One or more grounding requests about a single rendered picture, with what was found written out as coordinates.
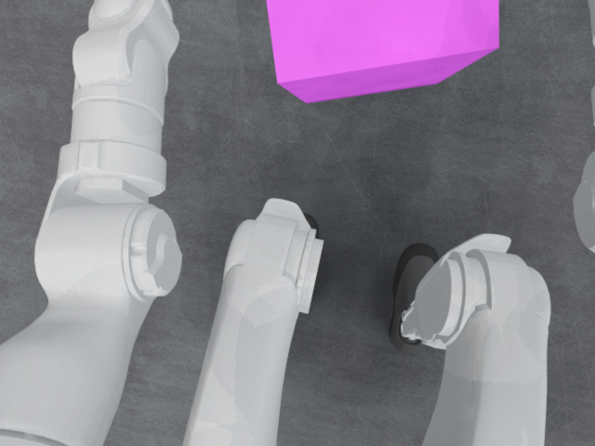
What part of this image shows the right robot upper arm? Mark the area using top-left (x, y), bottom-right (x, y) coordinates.
top-left (573, 151), bottom-right (595, 253)

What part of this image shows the robot left forearm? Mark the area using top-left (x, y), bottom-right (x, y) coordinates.
top-left (34, 0), bottom-right (179, 289)

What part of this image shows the left robot upper arm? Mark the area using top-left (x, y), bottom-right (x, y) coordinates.
top-left (0, 203), bottom-right (182, 446)

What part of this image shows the right robot foot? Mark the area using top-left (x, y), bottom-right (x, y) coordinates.
top-left (389, 243), bottom-right (440, 355)

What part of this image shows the robot right shin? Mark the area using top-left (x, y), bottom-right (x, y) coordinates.
top-left (401, 233), bottom-right (550, 349)

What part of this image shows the carton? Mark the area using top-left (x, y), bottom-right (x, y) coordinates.
top-left (266, 0), bottom-right (499, 103)

